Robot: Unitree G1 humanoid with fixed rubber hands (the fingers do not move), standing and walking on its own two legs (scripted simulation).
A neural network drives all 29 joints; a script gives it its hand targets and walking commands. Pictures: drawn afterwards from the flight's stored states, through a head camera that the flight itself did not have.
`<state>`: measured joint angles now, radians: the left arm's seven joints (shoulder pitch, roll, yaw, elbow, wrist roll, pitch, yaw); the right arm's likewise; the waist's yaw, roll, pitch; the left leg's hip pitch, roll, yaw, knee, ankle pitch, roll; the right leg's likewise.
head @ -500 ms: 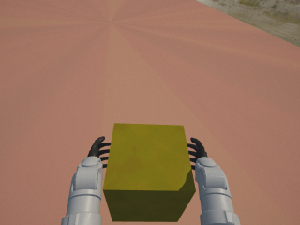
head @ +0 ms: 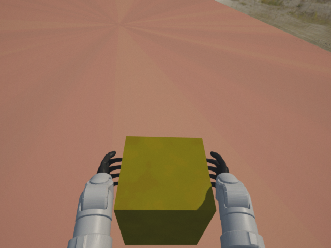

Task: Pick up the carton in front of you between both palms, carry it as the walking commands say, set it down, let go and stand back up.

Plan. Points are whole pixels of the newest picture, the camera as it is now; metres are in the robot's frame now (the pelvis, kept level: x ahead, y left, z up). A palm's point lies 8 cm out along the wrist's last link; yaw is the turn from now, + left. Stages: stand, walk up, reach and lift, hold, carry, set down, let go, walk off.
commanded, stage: hold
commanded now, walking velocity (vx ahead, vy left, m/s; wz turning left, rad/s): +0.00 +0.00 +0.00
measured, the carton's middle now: (162, 192) +0.30 +0.00 -0.03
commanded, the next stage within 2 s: set down in 0.02 s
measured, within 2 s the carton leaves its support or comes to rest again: neither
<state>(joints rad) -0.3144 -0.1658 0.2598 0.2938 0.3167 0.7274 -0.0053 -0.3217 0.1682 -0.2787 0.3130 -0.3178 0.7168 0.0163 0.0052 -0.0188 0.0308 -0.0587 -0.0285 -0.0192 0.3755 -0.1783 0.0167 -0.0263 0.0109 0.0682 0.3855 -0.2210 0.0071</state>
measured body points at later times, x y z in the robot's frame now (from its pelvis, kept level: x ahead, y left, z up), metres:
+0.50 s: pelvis -0.02 -0.02 -0.02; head +0.11 +0.00 +0.41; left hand +0.35 +0.15 -0.07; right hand +0.35 -0.15 -0.07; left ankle +0.03 +0.11 -0.74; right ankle +0.01 -0.13 -0.74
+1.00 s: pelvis -0.05 -0.01 -0.15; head +0.19 +0.00 +0.23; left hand +0.39 +0.15 -0.24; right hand +0.41 -0.15 -0.23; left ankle +0.03 +0.11 -0.74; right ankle +0.01 -0.13 -0.74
